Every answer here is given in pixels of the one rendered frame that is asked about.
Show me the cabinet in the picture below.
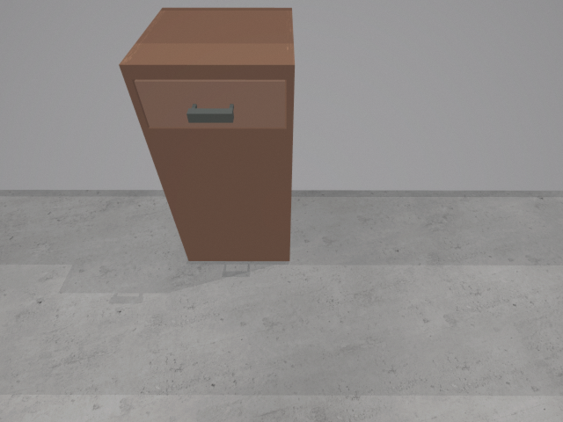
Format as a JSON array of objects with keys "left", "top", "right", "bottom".
[{"left": 119, "top": 8, "right": 295, "bottom": 261}]

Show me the handle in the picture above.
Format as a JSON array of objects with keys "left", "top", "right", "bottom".
[{"left": 186, "top": 104, "right": 234, "bottom": 123}]

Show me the drawer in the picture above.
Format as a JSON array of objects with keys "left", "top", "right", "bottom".
[{"left": 135, "top": 80, "right": 285, "bottom": 127}]

